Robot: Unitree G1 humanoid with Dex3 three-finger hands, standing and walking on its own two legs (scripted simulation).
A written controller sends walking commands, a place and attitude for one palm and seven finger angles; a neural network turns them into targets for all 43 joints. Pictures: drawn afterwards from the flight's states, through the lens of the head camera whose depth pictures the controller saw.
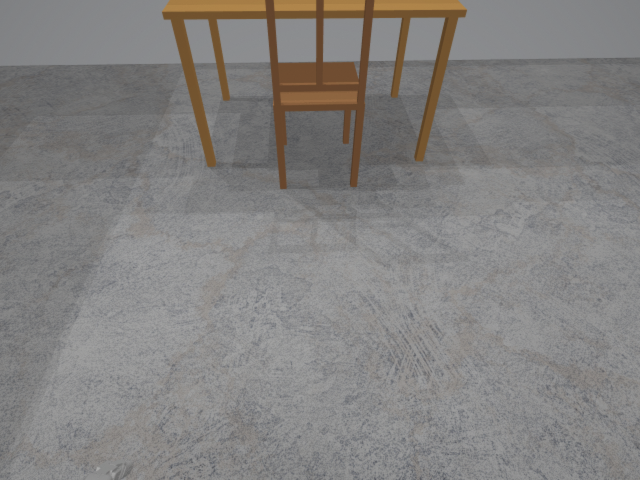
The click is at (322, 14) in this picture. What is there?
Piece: chair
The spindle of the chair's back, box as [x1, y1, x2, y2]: [316, 0, 323, 84]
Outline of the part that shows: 316,0 316,84 322,84 323,0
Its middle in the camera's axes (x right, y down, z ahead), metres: -0.01 -0.74 +1.43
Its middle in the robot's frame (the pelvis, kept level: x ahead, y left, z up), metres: +1.56 +0.08 -0.07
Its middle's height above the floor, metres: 0.70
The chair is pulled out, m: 0.00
